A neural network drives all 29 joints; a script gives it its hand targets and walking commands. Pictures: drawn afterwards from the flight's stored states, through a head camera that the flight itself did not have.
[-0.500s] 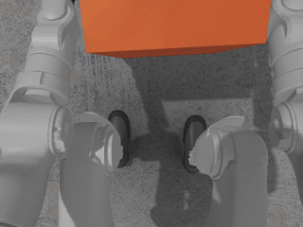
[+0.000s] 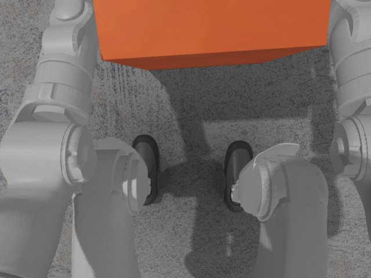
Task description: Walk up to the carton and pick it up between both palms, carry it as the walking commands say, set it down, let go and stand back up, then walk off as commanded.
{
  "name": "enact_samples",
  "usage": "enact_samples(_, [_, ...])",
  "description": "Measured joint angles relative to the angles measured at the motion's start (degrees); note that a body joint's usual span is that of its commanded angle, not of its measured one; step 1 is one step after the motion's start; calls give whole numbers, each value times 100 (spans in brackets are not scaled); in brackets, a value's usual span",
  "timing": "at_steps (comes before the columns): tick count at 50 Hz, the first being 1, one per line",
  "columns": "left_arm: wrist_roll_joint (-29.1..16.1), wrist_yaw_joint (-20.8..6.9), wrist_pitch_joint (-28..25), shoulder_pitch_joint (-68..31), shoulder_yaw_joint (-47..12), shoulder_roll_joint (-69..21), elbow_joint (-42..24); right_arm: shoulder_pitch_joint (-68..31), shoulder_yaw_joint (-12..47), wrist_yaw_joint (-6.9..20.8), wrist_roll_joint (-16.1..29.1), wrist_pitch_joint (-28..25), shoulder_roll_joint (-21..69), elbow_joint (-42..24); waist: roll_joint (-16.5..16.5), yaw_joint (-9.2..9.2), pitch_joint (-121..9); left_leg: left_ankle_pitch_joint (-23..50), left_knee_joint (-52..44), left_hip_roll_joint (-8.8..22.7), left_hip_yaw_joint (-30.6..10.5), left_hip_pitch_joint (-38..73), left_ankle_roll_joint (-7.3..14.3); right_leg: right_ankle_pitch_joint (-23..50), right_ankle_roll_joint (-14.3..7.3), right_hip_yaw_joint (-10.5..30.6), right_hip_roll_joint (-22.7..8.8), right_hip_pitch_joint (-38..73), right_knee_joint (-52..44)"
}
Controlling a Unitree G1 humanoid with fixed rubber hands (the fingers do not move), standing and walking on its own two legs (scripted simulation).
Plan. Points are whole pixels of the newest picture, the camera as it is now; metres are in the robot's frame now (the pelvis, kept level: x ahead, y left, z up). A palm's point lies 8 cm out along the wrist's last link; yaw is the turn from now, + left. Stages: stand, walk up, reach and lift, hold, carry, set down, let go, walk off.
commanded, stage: reach and lift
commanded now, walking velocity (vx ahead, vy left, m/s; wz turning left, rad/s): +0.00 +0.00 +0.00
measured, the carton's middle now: out of the picture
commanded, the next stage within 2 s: none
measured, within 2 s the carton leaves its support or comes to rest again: leaves its support in 0.44 s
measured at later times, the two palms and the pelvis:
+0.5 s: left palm out of the picture +0.54 +0.18 -0.15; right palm out of the picture +0.56 -0.19 -0.15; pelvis -0.01 +0.00 +0.01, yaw -1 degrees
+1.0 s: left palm out of the picture +0.55 +0.18 -0.11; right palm out of the picture +0.56 -0.19 -0.10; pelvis -0.02 +0.01 +0.03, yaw -2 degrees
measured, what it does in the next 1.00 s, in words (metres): stands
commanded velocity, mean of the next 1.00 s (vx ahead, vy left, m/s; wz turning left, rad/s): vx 0.00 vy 0.00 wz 0.00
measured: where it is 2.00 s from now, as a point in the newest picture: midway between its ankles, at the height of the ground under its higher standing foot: (189, 183)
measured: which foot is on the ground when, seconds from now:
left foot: down 0.00-1.00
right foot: down 0.00-1.00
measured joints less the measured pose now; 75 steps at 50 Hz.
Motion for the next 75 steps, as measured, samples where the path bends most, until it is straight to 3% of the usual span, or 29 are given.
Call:
enact_samples(11, [1,-91,110,-20,246,-35,-1,-69,-317,188,-225,196,48,-1,0,5,0,9,22,-16,-7,-15,0,19,-29,2,14,-61,60])
enact_samples(20, [1,-23,426,-15,223,-10,-181,-81,-284,24,-144,410,86,-95,-1,9,81,38,42,-41,-24,51,0,51,-31,5,34,18,56])
enact_samples(25, [1,-9,691,-132,38,203,-667,-145,-215,-184,6,557,74,-561,-1,50,969,43,44,-183,-124,749,0,79,-31,5,101,715,9])
enact_samples(31, [1,4,859,-129,46,207,-696,-211,-214,-191,-23,746,68,-561,0,80,1006,94,44,-221,-159,839,-7,222,-31,5,138,791,-18])
enact_samples(37, [1,34,1066,-149,51,207,-762,-340,-242,-157,-57,1002,38,-561,0,57,1002,113,-16,-212,-161,1017,-7,241,-24,5,153,992,-110])
enact_samples(48, [1,40,1218,-409,224,183,-776,-545,-660,115,-583,1138,38,-568,0,50,990,99,-291,-199,-160,1173,-8,230,-11,5,170,1174,-420])
enact_samples(55, [1,117,1490,10,231,116,-1514,-397,-615,95,-519,1405,48,-1040,0,85,1012,77,-337,-270,-240,1355,-7,235,29,5,247,1330,-502])
enact_samples(60, [1,114,1612,15,427,57,-1606,-395,-703,93,-600,1516,94,-1114,0,107,1002,42,-493,-313,-278,1682,-15,277,30,5,269,1616,-642])
enact_samples(66, [280,-28,1636,2,933,-145,-1617,-388,-1223,288,-1050,1541,284,-1114,0,110,879,180,-878,-310,-278,1835,-15,424,30,6,273,1757,-1012])
enact_samples(75, [399,-37,1940,78,956,-166,-1996,-303,-1219,292,-1041,1702,307,-1352,0,123,1003,248,-1244,-307,-300,2160,-16,499,30,6,305,2076,-1392])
